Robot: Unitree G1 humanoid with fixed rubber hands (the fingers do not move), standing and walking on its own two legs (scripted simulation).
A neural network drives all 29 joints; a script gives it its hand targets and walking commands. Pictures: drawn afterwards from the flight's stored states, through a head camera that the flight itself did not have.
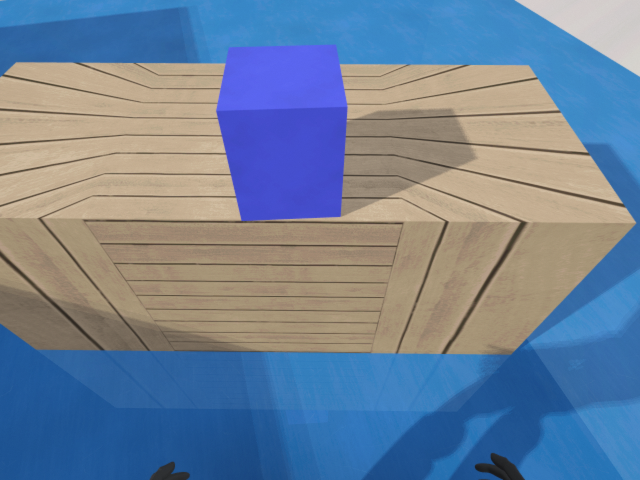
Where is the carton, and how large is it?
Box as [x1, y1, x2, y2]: [216, 45, 347, 220]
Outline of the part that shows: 335,45 229,47 216,112 241,220 340,216 347,106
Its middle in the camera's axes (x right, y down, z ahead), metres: -0.06 -0.20 +0.75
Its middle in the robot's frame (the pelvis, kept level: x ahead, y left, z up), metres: +0.70 +0.07 +0.02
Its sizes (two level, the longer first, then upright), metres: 0.210 0.200 0.250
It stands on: a pedestal, 0.66 m high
